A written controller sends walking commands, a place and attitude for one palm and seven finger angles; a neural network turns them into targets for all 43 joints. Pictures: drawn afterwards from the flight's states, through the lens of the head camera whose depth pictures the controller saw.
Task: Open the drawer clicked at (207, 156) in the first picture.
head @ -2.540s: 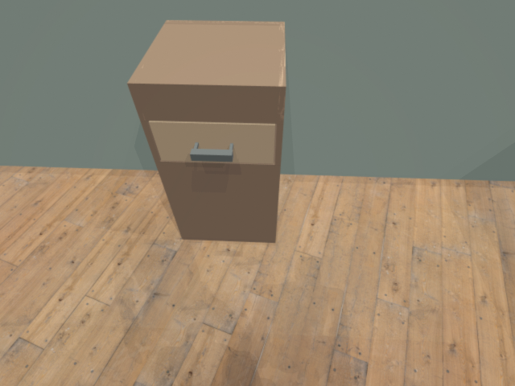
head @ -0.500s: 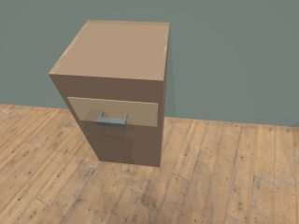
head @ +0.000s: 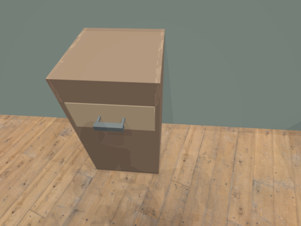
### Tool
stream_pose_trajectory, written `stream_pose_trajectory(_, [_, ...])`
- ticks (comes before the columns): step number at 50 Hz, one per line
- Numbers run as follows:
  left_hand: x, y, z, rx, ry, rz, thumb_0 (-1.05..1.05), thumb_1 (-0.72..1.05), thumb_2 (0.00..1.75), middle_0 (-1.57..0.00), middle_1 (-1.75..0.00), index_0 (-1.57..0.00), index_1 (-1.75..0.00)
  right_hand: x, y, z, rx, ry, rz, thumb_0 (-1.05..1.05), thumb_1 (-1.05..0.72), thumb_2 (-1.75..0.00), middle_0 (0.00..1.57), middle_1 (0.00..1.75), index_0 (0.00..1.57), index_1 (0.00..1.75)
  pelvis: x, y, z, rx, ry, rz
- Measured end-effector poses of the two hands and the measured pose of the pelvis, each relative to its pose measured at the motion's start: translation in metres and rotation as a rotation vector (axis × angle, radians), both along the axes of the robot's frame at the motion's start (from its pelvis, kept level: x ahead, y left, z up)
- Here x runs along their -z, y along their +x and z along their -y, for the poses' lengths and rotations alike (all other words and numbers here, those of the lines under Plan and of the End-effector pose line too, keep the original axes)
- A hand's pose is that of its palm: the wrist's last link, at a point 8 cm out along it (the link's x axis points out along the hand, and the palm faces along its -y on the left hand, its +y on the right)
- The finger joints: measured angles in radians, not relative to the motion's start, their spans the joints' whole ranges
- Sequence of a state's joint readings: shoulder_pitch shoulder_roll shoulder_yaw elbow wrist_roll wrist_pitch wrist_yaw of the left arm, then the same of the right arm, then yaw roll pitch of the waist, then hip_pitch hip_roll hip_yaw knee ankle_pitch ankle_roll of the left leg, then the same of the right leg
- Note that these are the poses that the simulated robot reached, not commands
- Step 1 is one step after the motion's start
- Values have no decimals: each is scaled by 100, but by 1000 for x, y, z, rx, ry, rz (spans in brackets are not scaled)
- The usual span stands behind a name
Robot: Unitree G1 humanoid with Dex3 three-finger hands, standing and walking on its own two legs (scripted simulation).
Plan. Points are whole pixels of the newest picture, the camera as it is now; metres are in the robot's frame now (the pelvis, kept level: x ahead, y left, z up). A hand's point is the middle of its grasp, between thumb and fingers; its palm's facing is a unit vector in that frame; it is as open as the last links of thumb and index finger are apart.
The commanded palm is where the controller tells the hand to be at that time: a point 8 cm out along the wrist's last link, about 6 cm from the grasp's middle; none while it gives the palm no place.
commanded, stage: come to a stop and stand still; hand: left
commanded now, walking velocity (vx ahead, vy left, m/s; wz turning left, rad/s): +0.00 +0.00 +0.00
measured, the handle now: (110, 122) +0.55 +0.22 -0.16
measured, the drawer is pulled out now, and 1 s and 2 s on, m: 0.00 0.00 0.00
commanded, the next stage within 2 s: look again from close up in 1.26 s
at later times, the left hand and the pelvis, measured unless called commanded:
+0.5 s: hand out of the picture +0.00 +0.16 -0.15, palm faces +0.01 -0.98 -0.21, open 7.4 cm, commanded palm none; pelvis +0.00 -0.02 +0.02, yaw +0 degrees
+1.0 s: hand out of the picture +0.02 +0.12 -0.15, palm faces +0.05 -0.98 -0.20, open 7.3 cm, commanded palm none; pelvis +0.04 -0.04 +0.02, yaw +1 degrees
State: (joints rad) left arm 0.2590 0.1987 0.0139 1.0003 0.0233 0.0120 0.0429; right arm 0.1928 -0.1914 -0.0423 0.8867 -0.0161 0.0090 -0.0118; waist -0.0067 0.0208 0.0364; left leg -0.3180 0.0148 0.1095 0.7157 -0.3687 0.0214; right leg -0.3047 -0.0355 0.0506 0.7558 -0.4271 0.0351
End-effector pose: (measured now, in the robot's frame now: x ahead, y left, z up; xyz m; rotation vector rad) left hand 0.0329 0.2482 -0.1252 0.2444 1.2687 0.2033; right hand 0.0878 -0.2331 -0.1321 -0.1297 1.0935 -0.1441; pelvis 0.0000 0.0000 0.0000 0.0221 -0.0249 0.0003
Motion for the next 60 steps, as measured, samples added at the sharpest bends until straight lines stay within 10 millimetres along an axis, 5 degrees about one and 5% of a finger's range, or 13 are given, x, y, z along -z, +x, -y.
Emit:
stream_pose_trajectory(5, [-8, 0, 10, 6, -20, 31, 0, 90, 89, -20, -30, -20, -30, 1, -26, -8, -3, 28, -39, 1, -91, -90, 20, 30, 20, 30, -7, -7, 2, 3, -10, 5])
stream_pose_trajectory(17, [-12, -23, 31, 5, -66, -47, 0, 91, 89, -20, -30, -21, -30, -4, -102, 10, 33, 6, -251, 1, -92, -90, 20, 30, 20, 30, -19, -8, 11, -2, -9, -19])
stream_pose_trajectory(23, [-10, -31, 40, -12, -81, -94, 0, 91, 89, -20, -30, -20, -30, -4, -121, 8, 42, 17, -333, 1, -91, -90, 20, 30, 20, 30, -21, -1, 16, -4, -8, -19])
stream_pose_trajectory(37, [-8, -30, 63, -46, -99, -143, 1, 91, 89, -20, -30, -20, -30, 0, -83, 1, 27, 58, -307, 1, -91, -90, 20, 30, 20, 30, -22, 18, 28, -5, -5, -20])
stream_pose_trajectory(60, [-8, -12, 79, -76, -99, -133, 1, 91, 89, -20, -30, -20, -30, -4, -43, 28, 5, 14, -293, 1, -92, -90, 20, 30, 20, 30, -24, 43, 45, -21, -7, -18])
